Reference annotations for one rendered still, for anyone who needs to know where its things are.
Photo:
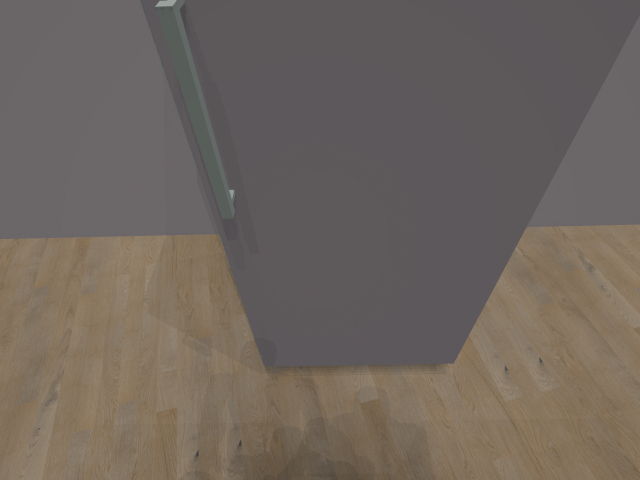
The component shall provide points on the fridge door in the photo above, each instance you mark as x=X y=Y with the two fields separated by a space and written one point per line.
x=386 y=156

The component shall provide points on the handle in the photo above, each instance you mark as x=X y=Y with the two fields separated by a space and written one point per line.
x=174 y=32

